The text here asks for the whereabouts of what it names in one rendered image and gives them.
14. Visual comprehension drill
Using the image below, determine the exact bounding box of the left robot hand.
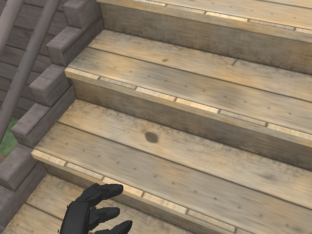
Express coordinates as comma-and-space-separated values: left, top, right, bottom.
58, 183, 133, 234

